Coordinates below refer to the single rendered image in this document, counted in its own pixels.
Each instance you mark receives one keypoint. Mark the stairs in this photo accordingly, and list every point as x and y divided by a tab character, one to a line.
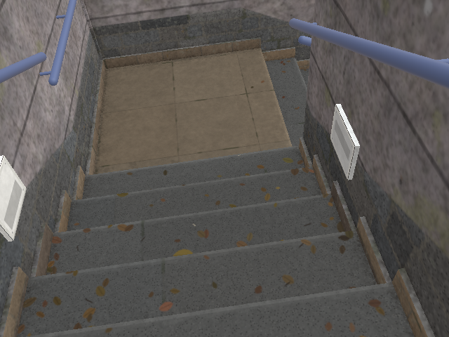
243	245
290	86

